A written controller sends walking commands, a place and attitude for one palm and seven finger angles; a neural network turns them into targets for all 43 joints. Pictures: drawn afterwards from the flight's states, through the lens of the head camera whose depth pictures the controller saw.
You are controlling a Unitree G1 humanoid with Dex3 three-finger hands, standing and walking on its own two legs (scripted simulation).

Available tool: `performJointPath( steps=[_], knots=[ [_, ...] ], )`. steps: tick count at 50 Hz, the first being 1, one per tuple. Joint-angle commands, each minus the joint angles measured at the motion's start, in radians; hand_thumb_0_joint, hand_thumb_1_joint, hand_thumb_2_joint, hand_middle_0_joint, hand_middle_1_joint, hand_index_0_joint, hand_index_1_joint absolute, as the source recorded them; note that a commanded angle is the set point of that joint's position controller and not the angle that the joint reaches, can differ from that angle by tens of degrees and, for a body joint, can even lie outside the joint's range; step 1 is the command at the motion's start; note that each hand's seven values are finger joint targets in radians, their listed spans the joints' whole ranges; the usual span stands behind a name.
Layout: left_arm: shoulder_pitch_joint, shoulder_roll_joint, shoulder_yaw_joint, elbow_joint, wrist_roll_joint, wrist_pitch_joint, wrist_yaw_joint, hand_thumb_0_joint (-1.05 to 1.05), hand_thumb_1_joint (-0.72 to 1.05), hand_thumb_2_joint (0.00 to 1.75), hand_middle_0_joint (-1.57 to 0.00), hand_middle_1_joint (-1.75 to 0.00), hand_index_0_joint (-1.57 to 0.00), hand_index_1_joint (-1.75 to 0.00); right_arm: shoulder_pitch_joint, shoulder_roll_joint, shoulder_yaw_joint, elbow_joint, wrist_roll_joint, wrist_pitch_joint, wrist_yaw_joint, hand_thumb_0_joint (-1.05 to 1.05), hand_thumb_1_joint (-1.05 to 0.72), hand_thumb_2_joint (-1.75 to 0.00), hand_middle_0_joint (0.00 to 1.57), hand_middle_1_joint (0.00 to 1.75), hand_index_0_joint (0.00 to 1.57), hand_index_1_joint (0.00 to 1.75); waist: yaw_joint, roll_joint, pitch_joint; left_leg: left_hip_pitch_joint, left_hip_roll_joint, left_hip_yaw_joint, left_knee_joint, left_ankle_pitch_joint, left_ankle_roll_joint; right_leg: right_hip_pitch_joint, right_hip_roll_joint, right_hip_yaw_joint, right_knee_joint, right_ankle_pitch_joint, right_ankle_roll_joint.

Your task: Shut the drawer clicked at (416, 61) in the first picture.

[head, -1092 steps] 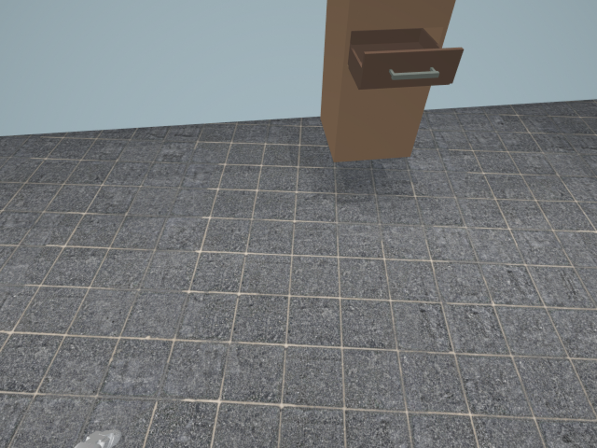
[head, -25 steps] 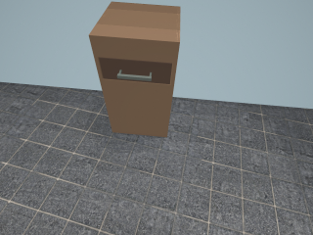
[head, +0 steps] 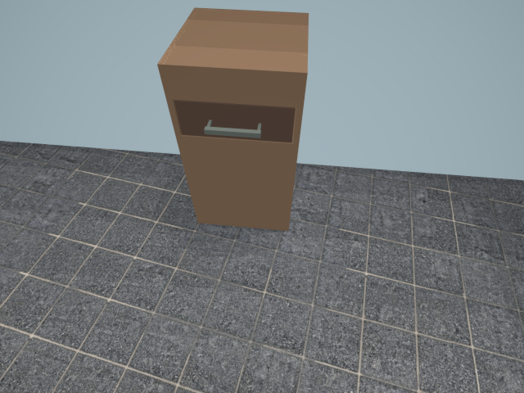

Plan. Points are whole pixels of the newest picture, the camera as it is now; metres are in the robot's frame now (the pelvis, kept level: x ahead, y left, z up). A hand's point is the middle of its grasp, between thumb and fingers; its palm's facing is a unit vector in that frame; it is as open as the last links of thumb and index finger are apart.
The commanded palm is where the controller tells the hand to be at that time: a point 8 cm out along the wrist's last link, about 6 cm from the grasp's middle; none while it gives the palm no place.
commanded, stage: let the arm hang, fingers relaxed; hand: left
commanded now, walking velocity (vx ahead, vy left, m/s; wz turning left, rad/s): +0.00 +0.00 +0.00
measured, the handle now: (233, 128) +0.90 +0.14 -0.17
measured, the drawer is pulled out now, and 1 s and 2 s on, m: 0.00 0.00 0.00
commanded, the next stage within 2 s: look to check the result in 0.32 s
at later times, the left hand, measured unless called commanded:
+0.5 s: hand out of the picture +0.02 +0.18 -0.17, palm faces +0.01 -0.97 -0.23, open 7.4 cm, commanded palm none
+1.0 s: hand out of the picture +0.05 +0.17 -0.17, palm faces +0.01 -0.97 -0.23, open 7.4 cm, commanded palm none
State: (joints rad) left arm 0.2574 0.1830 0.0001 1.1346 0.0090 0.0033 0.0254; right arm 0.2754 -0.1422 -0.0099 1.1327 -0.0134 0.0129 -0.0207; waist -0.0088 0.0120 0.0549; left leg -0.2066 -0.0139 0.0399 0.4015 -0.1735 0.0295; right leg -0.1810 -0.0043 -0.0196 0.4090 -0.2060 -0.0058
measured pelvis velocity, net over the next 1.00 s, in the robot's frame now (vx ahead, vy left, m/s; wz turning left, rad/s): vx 0.02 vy -0.02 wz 0.00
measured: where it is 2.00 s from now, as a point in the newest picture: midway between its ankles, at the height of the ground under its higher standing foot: outside the picture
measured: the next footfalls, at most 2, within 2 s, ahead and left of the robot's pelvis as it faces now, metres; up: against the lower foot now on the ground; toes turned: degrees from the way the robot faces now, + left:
none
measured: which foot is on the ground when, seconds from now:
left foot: down 0.00-1.00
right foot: down 0.00-1.00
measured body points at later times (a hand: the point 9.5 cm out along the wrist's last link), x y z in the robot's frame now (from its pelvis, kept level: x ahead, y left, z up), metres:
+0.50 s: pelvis +0.01 -0.01 +0.00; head +0.03 -0.02 +0.45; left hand +0.03 +0.23 -0.15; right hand +0.01 -0.24 -0.16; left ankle +0.03 +0.10 -0.74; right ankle +0.01 -0.12 -0.74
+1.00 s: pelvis +0.02 -0.02 +0.00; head +0.04 -0.03 +0.45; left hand +0.05 +0.22 -0.15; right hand +0.04 -0.26 -0.16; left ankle +0.03 +0.10 -0.74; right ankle +0.01 -0.12 -0.74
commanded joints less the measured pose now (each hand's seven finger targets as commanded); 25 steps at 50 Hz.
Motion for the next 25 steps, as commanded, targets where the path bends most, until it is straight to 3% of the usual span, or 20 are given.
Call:
performJointPath(
  steps=[1, 11, 21, 25],
  knots=[
    [0.057, 0.113, 0.023, -0.026, 0.005, -0.016, 0.008, 0.00, 0.90, 0.90, -0.20, -0.30, -0.20, -0.30, 0.058, -0.120, -0.023, -0.026, -0.003, -0.019, -0.010, 0.00, -0.90, -0.90, 0.20, 0.30, 0.20, 0.30, 0.003, 0.001, 0.033, 0.006, 0.108, -0.121, -0.100, -0.053, 0.015, -0.076, -0.086, 0.087, -0.100, -0.071, -0.044],
    [0.034, 0.111, 0.032, -0.037, 0.005, -0.023, 0.007, 0.00, 0.90, 0.90, -0.20, -0.30, -0.20, -0.30, 0.038, -0.125, -0.024, -0.028, -0.003, -0.029, -0.014, 0.00, -0.90, -0.90, 0.20, 0.30, 0.20, 0.30, 0.003, 0.014, 0.007, 0.038, 0.112, -0.113, -0.088, 0.057, 0.012, -0.041, -0.091, 0.089, -0.096, 0.017, -0.042],
    [0.022, 0.129, 0.032, -0.033, 0.003, -0.028, 0.007, 0.00, 0.90, 0.90, -0.20, -0.30, -0.20, -0.30, 0.021, -0.140, -0.024, -0.024, -0.001, -0.028, -0.014, 0.00, -0.90, -0.90, 0.20, 0.30, 0.20, 0.30, 0.001, -0.014, -0.009, 0.066, 0.113, -0.106, -0.081, 0.081, 0.007, -0.025, -0.098, 0.093, -0.114, 0.042, -0.044],
    [0.024, 0.132, 0.030, -0.027, 0.002, -0.028, 0.007, 0.00, 0.90, 0.90, -0.20, -0.30, -0.20, -0.30, 0.013, -0.143, -0.023, -0.020, -0.001, -0.026, -0.013, 0.00, -0.90, -0.90, 0.20, 0.30, 0.20, 0.30, 0.001, 0.003, -0.003, 0.075, 0.115, -0.101, -0.080, 0.083, 0.005, -0.029, -0.101, 0.094, -0.119, 0.051, -0.045]
  ],
)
